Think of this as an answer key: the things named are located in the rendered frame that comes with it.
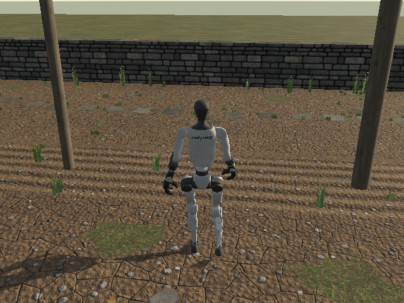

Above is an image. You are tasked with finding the left robot upper arm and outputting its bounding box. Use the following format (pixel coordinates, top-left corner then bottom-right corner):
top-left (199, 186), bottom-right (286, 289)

top-left (172, 127), bottom-right (189, 163)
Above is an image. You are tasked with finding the right robot forearm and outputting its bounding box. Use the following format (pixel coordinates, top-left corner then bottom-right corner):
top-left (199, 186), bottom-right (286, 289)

top-left (225, 152), bottom-right (235, 172)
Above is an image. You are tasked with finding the robot right shin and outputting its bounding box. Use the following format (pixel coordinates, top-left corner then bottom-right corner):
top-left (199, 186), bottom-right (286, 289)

top-left (213, 207), bottom-right (223, 248)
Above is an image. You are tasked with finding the robot left thigh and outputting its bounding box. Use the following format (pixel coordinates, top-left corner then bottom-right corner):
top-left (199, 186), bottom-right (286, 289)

top-left (181, 175), bottom-right (198, 215)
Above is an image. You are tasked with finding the right robot upper arm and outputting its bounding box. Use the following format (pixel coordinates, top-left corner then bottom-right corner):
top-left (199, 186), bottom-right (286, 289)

top-left (215, 127), bottom-right (232, 162)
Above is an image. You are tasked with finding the left robot forearm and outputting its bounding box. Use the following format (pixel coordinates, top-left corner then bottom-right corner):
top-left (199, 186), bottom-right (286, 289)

top-left (165, 153), bottom-right (178, 182)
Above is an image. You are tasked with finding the robot right hand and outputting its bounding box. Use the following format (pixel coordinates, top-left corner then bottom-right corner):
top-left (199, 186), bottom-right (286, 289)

top-left (222, 169), bottom-right (236, 180)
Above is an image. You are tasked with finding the robot left hand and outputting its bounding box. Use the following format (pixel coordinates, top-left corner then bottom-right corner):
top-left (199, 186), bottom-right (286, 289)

top-left (163, 180), bottom-right (178, 195)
